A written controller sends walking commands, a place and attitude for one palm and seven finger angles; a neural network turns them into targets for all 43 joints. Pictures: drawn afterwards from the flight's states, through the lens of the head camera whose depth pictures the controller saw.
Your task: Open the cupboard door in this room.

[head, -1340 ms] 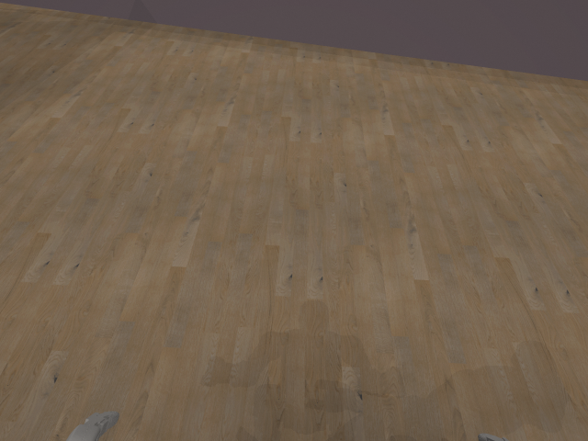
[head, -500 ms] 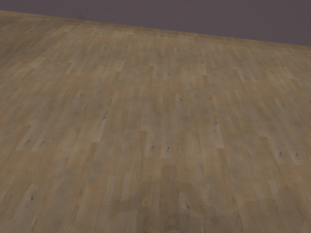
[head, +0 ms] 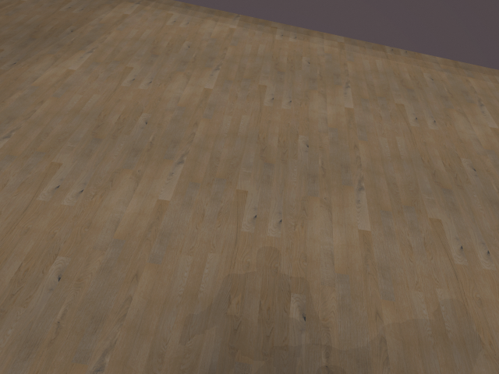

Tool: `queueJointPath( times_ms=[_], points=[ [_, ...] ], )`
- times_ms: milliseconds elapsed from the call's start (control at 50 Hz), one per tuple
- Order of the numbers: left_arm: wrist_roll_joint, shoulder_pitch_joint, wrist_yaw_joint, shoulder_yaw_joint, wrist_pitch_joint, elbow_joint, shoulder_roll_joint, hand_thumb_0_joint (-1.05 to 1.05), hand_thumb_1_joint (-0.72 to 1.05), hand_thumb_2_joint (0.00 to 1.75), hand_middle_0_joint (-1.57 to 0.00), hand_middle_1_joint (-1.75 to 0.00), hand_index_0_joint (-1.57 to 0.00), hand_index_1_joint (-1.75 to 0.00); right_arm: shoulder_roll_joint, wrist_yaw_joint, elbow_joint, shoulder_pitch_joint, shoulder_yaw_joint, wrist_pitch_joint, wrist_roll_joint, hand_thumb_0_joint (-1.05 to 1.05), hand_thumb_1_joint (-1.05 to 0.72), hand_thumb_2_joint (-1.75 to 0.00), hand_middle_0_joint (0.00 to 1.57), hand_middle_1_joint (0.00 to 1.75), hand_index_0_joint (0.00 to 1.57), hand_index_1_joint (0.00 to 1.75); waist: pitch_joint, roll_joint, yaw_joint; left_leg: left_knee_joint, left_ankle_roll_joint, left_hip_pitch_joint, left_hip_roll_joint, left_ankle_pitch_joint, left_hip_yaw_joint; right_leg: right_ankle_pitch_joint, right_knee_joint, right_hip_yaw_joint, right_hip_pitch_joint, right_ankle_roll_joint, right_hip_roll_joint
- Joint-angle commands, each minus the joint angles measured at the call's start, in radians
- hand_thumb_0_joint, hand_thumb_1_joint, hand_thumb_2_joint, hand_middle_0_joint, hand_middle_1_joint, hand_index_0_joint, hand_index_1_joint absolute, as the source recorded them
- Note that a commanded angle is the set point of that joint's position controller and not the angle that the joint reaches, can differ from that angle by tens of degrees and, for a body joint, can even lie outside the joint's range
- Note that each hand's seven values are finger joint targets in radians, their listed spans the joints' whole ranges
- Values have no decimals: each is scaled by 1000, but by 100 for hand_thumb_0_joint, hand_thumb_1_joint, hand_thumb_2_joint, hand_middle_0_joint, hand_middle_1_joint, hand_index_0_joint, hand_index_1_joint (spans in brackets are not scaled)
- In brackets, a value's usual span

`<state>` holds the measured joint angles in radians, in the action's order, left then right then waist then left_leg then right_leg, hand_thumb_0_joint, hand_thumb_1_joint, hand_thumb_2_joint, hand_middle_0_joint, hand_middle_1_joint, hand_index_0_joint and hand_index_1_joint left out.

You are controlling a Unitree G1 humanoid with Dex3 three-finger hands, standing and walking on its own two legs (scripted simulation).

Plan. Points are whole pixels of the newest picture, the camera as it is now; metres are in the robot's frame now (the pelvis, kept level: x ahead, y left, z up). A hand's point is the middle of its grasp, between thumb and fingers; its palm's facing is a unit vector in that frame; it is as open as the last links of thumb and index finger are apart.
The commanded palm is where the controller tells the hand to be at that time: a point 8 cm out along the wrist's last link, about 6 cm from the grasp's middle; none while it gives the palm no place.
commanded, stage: turn or walk to find it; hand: left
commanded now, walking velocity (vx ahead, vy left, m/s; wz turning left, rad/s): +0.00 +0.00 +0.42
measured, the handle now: out of the picture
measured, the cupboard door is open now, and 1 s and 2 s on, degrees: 0 0 0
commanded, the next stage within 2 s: none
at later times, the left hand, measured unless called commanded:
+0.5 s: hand out of the picture -0.03 +0.18 -0.15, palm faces +0.25 -0.93 -0.28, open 7.4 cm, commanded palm none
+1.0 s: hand out of the picture -0.12 +0.25 -0.16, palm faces +0.47 -0.85 -0.23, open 7.4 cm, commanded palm none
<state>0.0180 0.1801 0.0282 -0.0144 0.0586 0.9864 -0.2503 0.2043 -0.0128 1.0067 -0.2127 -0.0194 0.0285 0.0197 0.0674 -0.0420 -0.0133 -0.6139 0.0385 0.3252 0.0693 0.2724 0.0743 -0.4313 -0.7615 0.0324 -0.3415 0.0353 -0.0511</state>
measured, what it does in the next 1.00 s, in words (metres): steps on the spot, turning left: right foot, then left foot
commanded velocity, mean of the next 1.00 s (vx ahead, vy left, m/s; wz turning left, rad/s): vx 0.00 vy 0.00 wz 0.42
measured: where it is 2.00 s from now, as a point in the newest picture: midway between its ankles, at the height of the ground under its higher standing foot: outside the picture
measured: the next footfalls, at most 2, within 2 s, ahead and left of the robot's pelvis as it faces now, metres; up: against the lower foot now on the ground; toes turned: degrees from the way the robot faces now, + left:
right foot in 0.28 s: +0.00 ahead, -0.15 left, +0.00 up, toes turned +8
left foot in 0.66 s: -0.07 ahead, +0.11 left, +0.00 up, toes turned +23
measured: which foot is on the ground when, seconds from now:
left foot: down 0.00-0.28, up 0.30-0.64, down 0.66-1.00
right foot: up 0.00-0.26, down 0.28-0.66, up 0.68-1.00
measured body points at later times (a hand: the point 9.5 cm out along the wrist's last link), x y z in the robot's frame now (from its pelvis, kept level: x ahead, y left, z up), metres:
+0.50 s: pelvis -0.05 -0.03 +0.01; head -0.03 -0.04 +0.46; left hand -0.04 +0.23 -0.12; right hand +0.06 -0.29 -0.13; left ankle -0.08 +0.10 -0.65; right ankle -0.04 -0.16 -0.73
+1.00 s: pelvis -0.09 +0.03 +0.02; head -0.08 +0.06 +0.46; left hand -0.14 +0.30 -0.14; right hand +0.07 -0.16 -0.12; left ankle -0.11 +0.09 -0.73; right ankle -0.04 -0.13 -0.65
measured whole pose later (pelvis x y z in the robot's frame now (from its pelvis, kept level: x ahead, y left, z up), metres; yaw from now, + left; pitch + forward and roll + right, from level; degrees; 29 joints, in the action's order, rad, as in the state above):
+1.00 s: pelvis -0.09 +0.03 +0.02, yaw +26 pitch +0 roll -2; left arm 0.02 0.18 0.02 -0.07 0.06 0.95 -0.25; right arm 0.17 0.01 0.95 -0.21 -0.04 0.01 0.02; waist 0.06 -0.03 -0.01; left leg -0.43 0.09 0.22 0.07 0.20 0.03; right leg -0.37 -1.04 0.01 -0.45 0.10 -0.08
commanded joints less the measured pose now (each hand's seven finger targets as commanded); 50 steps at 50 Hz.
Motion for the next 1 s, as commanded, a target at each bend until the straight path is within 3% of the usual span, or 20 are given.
queueJointPath(
  times_ms=[0,40,120,220,240,260,280,300,320,360,400,540,600,620,640,660,680,700,780,980],
  points=[
    [-4,-25,9,-43,-28,-112,-114,0,90,90,-20,-30,-20,-30,243,37,-75,-40,-64,-20,-1,0,-90,-90,20,30,20,30,-103,205,-2,282,181,-127,-314,-387,402,-92,-279,-75,-139,2,8],
    [-7,-13,3,-40,-32,-111,-86,0,90,90,-20,-30,-20,-30,231,40,-87,-30,-69,-18,2,0,-90,-90,20,30,20,30,-139,178,-1,249,168,-174,-274,-425,354,-67,-205,-56,-131,11,20],
    [-15,-17,3,-41,-34,-126,-51,0,90,90,-20,-30,-20,-30,222,40,-85,-72,-82,-8,6,0,-90,-90,20,30,20,30,-166,188,-22,242,156,-189,-251,-424,390,-57,-31,-46,-46,13,54],
    [-15,104,9,-57,-40,-107,-72,0,90,90,-20,-30,-20,-30,204,24,-116,-22,-93,7,-2,0,-90,-90,20,30,20,30,-167,167,31,205,59,-1,-151,-182,348,165,360,-19,246,3,61],
    [-5,127,13,-69,-45,-102,-127,0,90,90,-20,-30,-20,-30,164,17,-125,-21,-90,10,-9,0,-90,-90,20,30,20,30,-159,56,38,109,5,148,-91,-32,266,158,437,-103,372,-30,-49],
    [11,129,19,-88,-51,-114,-212,0,90,90,-20,-30,-20,-30,102,17,-151,-20,-82,9,-10,0,-90,-90,20,30,20,30,-122,-221,50,-149,-66,344,31,188,61,71,528,-398,411,-125,-322],
    [4,87,20,-77,-48,-139,-214,0,90,90,-20,-30,-20,-30,145,20,-159,31,-93,9,6,0,-90,-90,20,30,20,30,-55,-190,59,-342,-70,321,5,269,36,167,538,-424,205,-180,-415],
    [5,16,18,-70,-52,-158,-185,0,90,90,-20,-30,-20,-30,154,10,-146,-2,-99,17,8,0,-90,-90,20,30,20,30,-44,-122,12,-464,-67,270,-20,192,56,142,540,-320,108,-184,-355],
    [3,-28,19,-71,-58,-164,-159,0,90,90,-20,-30,-20,-30,145,5,-122,-14,-99,30,6,0,-90,-90,20,30,20,30,-12,-165,-5,-526,-69,241,-39,161,39,113,552,-287,43,-166,-302],
    [5,-62,14,-54,-60,-170,-126,0,90,90,-20,-30,-20,-30,136,-4,-97,-49,-95,31,3,0,-90,-90,20,30,20,30,38,-127,-37,-597,-79,231,-61,82,-11,216,507,-157,26,-153,-234],
    [6,-6,12,-54,-66,-158,-129,0,90,90,-20,-30,-20,-30,120,-5,-98,-39,-85,28,-1,0,-90,-90,20,30,20,30,17,-116,-20,-563,-93,240,-64,72,-47,325,466,-95,101,-154,-219],
    [19,128,9,-74,-57,-111,-190,0,90,90,-20,-30,-20,-30,97,-4,-137,92,-59,13,-13,0,-90,-90,20,30,20,30,-27,-169,61,-175,-93,101,-80,194,-139,610,348,-58,209,-181,-285],
    [9,109,7,-80,-51,-107,-199,0,90,90,-20,-30,-20,-30,116,0,-110,0,-59,-2,-12,0,-90,-90,20,30,20,30,-101,-146,12,102,-77,-75,-65,11,-163,659,209,19,199,-104,-249],
    [0,109,4,-75,-46,-115,-176,0,90,90,-20,-30,-20,-30,161,0,-99,-51,-68,-12,-10,0,-90,-90,20,30,20,30,-154,-40,-15,211,-59,-231,-110,-165,-108,554,83,68,112,-51,-211],
    [-7,119,-2,-64,-41,-146,-109,0,90,90,-20,-30,-20,-30,265,4,-103,-84,-91,-23,-4,0,-90,-90,20,30,20,30,-192,266,-27,249,37,-410,-366,-505,203,85,-126,120,-149,26,-86],
    [-1,66,3,-47,-34,-168,-73,0,90,90,-20,-30,-20,-30,314,12,-87,-141,-103,-18,-12,0,-90,-90,20,30,20,30,-208,333,-53,234,139,-380,-478,-819,302,-239,-262,45,-208,40,-39],
    [1,34,6,-51,-21,-158,-89,0,90,90,-20,-30,-20,-30,286,22,-73,-136,-98,-16,-5,0,-90,-90,20,30,20,30,-184,235,-56,229,164,-327,-457,-760,223,-200,-337,-8,-192,30,-59],
    [1,-2,6,-54,-17,-147,-86,0,90,90,-20,-30,-20,-30,256,31,-76,-105,-88,-21,-3,0,-90,-90,20,30,20,30,-137,267,-53,249,143,-258,-403,-692,210,-134,-359,-34,-203,32,-66],
    [2,45,-13,-65,-21,-98,-80,0,90,90,-20,-30,-20,-30,196,38,-107,-11,-66,-31,-4,0,-90,-90,20,30,20,30,-97,170,2,267,103,-231,-294,-571,119,39,-398,-21,-201,48,-52],
    [-1,-26,-6,-69,-14,-120,-70,0,90,90,-20,-30,-20,-30,185,38,-102,-66,-77,-23,1,0,-90,-90,20,30,20,30,-70,145,-21,329,140,-206,-288,-313,270,45,-236,-44,-180,60,-30]
  ],
)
